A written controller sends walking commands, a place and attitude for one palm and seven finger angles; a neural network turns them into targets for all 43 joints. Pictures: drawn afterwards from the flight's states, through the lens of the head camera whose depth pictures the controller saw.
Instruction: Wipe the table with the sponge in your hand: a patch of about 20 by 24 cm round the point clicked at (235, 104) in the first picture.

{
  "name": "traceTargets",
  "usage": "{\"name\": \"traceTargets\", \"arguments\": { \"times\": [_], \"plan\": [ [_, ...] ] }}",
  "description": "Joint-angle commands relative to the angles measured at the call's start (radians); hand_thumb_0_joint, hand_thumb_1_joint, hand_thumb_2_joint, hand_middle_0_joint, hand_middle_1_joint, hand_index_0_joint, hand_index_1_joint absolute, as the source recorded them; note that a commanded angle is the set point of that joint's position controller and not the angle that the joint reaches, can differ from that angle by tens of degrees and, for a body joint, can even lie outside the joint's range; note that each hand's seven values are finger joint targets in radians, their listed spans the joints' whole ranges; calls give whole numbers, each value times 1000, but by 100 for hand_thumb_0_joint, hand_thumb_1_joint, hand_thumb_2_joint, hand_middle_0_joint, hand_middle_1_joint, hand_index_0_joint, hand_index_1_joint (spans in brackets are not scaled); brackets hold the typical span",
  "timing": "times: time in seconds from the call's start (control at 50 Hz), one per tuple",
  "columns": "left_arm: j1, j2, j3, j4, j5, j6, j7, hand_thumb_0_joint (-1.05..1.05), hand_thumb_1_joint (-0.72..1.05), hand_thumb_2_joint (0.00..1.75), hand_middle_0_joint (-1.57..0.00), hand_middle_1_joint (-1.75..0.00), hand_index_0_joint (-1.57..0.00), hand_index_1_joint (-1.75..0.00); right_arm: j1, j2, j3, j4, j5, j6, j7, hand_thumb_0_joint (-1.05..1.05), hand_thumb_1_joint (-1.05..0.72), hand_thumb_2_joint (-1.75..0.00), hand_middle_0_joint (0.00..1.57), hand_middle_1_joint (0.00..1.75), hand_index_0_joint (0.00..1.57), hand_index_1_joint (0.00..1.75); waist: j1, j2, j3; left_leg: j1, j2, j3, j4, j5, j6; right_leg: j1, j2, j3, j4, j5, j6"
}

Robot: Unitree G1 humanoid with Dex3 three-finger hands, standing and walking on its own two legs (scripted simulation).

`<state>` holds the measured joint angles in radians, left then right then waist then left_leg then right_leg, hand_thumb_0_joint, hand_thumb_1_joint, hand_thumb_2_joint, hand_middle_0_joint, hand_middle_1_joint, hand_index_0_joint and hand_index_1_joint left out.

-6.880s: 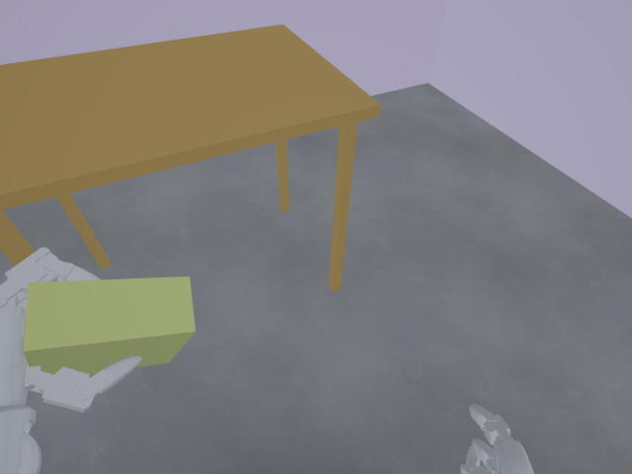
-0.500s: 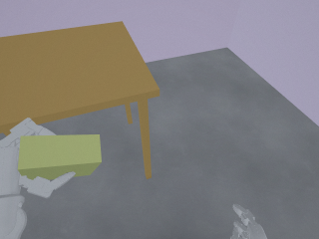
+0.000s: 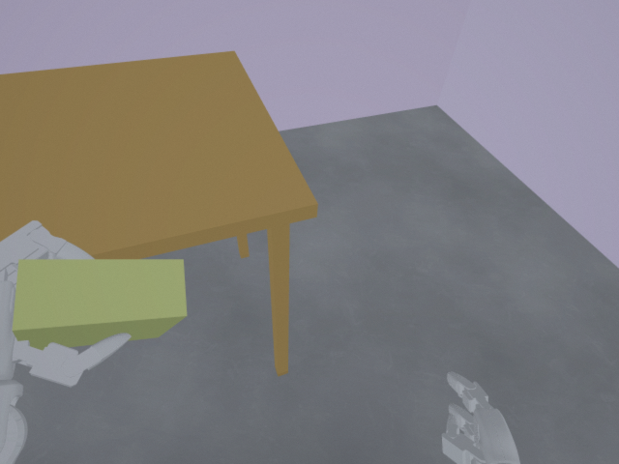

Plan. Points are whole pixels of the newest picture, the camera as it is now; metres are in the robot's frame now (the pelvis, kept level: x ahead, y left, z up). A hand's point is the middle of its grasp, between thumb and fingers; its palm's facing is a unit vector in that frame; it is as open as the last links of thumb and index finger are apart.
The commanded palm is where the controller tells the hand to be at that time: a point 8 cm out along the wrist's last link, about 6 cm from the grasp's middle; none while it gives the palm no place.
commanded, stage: shuffle to correct the standing spot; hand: left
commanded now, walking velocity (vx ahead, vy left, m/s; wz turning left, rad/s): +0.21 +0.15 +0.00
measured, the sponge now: (126, 304) +0.23 +0.21 +0.14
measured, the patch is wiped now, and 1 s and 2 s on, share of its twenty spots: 0.00 0.00 0.00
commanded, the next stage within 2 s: come to a stop and stand still in 0.68 s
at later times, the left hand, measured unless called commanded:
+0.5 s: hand (71, 203) +0.32 +0.29 +0.19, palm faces +0.37 -0.79 -0.49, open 9.9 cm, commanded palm +0.25 +0.33 +0.20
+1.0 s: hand (53, 147) +0.39 +0.34 +0.21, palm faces +0.38 -0.82 -0.43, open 9.9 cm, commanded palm +0.32 +0.39 +0.20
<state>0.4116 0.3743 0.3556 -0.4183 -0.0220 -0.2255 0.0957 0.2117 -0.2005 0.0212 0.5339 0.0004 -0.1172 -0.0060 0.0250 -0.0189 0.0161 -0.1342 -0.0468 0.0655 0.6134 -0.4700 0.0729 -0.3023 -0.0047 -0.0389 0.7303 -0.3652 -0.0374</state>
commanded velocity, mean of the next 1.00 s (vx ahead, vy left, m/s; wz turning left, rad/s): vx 0.09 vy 0.06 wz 0.00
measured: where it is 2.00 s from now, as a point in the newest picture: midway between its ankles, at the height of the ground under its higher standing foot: outside the picture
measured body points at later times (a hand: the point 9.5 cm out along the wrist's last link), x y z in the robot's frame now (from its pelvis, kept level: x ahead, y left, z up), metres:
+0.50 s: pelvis +0.08 +0.06 -0.01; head +0.12 +0.05 +0.44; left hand +0.29 +0.33 +0.22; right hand +0.25 -0.15 -0.10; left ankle +0.15 +0.19 -0.72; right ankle +0.08 -0.03 -0.71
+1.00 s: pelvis +0.16 +0.11 +0.01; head +0.19 +0.14 +0.45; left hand +0.36 +0.38 +0.23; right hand +0.35 -0.11 -0.05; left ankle +0.20 +0.23 -0.72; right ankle +0.14 +0.00 -0.68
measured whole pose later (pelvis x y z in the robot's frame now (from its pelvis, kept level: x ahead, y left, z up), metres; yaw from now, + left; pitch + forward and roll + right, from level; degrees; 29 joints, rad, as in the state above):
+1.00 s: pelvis +0.16 +0.11 +0.01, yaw +0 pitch -2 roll +1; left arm 0.40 0.46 0.40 -0.61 -0.01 -0.22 0.15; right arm 0.13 -0.14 0.00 0.56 0.00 -0.13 -0.01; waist -0.01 -0.09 0.11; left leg -0.29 0.04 0.10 0.57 -0.24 0.00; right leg -0.38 -0.02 -0.04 0.93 -0.46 0.00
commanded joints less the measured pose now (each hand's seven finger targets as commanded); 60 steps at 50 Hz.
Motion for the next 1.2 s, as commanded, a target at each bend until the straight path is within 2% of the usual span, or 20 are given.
{"name": "traceTargets", "arguments": {
  "times": [0.0,0.04,0.06,0.12,0.16,0.22,0.26,0.28,0.32,0.4,0.46,0.48,0.52,0.62,0.76,0.8,0.82,0.84,1.06,1.18],
  "plan": [
    [-176,188,126,-321,-14,-67,30,0,10,130,-120,-160,-120,-160,-95,-133,-57,-155,8,-36,3,0,-90,-90,20,30,20,30,17,60,-139,-204,123,-31,213,785,-64,340,-34,35,-187,393,-82],
    [-163,200,143,-326,-40,-91,42,0,10,130,-120,-160,-120,-160,-100,-147,-84,-153,12,-55,15,0,-90,-90,20,30,20,30,33,-250,-140,-688,-27,-53,806,-19,-89,583,-399,595,-289,805,-323],
    [-151,197,149,-337,-34,-107,57,0,10,130,-120,-160,-120,-160,-92,-150,-77,-135,4,-51,17,0,-90,-90,20,30,20,30,39,-150,-85,-789,70,-220,842,-117,-70,572,-446,602,-276,792,-316],
    [-61,186,148,-380,-14,-126,38,0,10,130,-120,-160,-120,-160,-92,-108,-61,-119,1,-7,41,0,-90,-90,20,30,20,30,5,66,-30,-624,200,-249,535,-13,-53,275,-387,348,-284,577,-190],
    [-87,191,168,-375,-16,-125,30,0,10,130,-120,-160,-120,-160,-88,-64,-46,-103,2,0,40,0,-90,-90,20,30,20,30,-15,-29,-44,-280,146,-48,227,236,-66,43,-234,77,-298,503,-108],
    [-89,209,183,-348,-17,-85,34,0,10,130,-120,-160,-120,-160,-86,-78,-68,-93,11,-18,-6,0,-90,-90,20,30,20,30,-30,39,-131,85,20,100,-18,464,-77,4,-126,-31,-71,401,-24],
    [-114,225,216,-386,-17,-83,34,0,10,130,-120,-160,-120,-160,-69,-128,-102,-114,11,-25,-25,0,-90,-90,20,30,20,30,-38,375,-229,241,247,-259,-111,483,76,-160,-10,-47,389,-11,40],
    [-143,235,210,-371,-14,-100,35,0,10,130,-120,-160,-120,-160,-76,-120,-97,-126,7,-31,-18,0,-90,-90,20,30,20,30,-35,378,-234,146,359,-474,-214,403,175,-215,49,13,572,-256,39],
    [-148,265,223,-318,-15,-87,28,0,10,130,-120,-160,-120,-160,-80,-111,-85,-102,2,-42,-21,0,-90,-90,20,30,20,30,-35,182,-132,11,390,-514,-236,472,234,-292,-34,78,632,-227,43],
    [-75,204,202,-390,-17,-98,23,0,10,130,-120,-160,-120,-160,-108,-116,-89,-98,26,-57,0,0,-90,-90,20,30,20,30,-3,278,-125,-239,263,-189,-247,142,130,-46,-61,-12,292,-96,42],
    [5,206,196,-401,-16,-82,36,0,10,130,-120,-160,-120,-160,-85,-109,-66,-101,22,-65,3,0,-90,-90,20,30,20,30,2,219,-152,-396,229,-149,-187,-45,58,235,-15,-76,-75,-50,33],
    [18,210,198,-373,-9,-73,42,0,10,130,-120,-160,-120,-160,-79,-98,-65,-98,20,-59,-1,0,-90,-90,20,30,20,30,5,106,-146,-469,170,-77,-43,-77,11,305,-60,1,-216,-74,11],
    [21,255,246,-290,-15,-50,54,0,10,130,-120,-160,-120,-160,-87,-92,-62,-101,9,-31,-5,0,-90,-90,20,30,20,30,7,-309,-65,-662,32,-20,508,-44,-80,246,-436,654,-531,-190,-157],
    [22,183,202,-106,-1,-68,48,0,10,130,-120,-160,-120,-160,-77,-98,-56,-25,0,-15,-13,0,-90,-90,20,30,20,30,-14,-107,-37,-622,129,-83,535,135,-106,253,-319,242,-329,579,-114],
    [-150,165,95,-354,6,-80,71,0,10,130,-120,-160,-120,-160,-111,-92,-72,-70,-4,-63,-23,0,-90,-90,20,30,20,30,-3,-117,-150,-137,14,140,-77,325,-67,233,-234,45,-183,679,-42],
    [-155,184,106,-467,-3,-84,79,0,10,130,-120,-160,-120,-160,-98,-114,-89,-87,7,-73,-34,0,-90,-90,20,30,20,30,-33,67,-237,119,96,-6,-162,567,-19,102,-152,-3,108,595,26],
    [-115,201,133,-531,-2,-92,86,0,10,130,-120,-160,-120,-160,-97,-131,-101,-102,5,-71,-31,0,-90,-90,20,30,20,30,-12,288,-305,292,291,-238,-124,921,81,-106,-49,-37,295,129,59],
    [-88,225,153,-506,10,-101,91,0,10,130,-120,-160,-120,-160,-89,-118,-99,-106,2,-66,-23,0,-90,-90,20,30,20,30,-5,297,-306,271,389,-357,-176,1020,147,-167,-8,30,420,-231,45],
    [27,139,142,-255,-24,3,56,0,10,130,-120,-160,-120,-160,-66,-111,-52,-99,2,-57,-15,0,-90,-90,20,30,20,30,-19,191,-81,-171,317,-84,-231,450,-19,131,16,-39,-232,120,54],
    [-111,124,49,-219,-16,50,62,0,10,130,-120,-160,-120,-160,-80,-87,-36,-92,4,-46,-33,0,-90,-90,20,30,20,30,-10,-184,-77,-190,66,-29,116,85,-97,39,-243,341,-501,249,-67]
  ]
}}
